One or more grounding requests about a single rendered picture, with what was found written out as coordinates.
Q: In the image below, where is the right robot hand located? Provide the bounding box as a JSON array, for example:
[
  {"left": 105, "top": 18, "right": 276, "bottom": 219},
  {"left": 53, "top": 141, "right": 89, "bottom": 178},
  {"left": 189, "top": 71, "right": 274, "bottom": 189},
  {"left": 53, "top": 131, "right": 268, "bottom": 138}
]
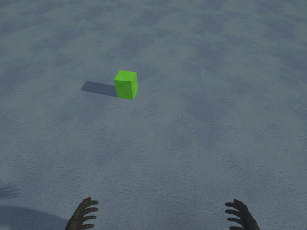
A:
[{"left": 225, "top": 199, "right": 260, "bottom": 230}]

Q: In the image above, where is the carton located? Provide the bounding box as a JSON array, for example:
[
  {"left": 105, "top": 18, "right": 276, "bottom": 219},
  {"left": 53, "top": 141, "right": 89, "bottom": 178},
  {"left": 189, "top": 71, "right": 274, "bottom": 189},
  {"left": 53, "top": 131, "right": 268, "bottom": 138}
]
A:
[{"left": 114, "top": 70, "right": 138, "bottom": 100}]

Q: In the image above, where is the left robot hand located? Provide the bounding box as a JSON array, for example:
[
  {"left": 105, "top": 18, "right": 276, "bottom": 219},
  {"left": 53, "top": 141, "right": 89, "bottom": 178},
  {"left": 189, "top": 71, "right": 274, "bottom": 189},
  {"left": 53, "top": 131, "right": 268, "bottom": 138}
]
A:
[{"left": 65, "top": 197, "right": 99, "bottom": 230}]

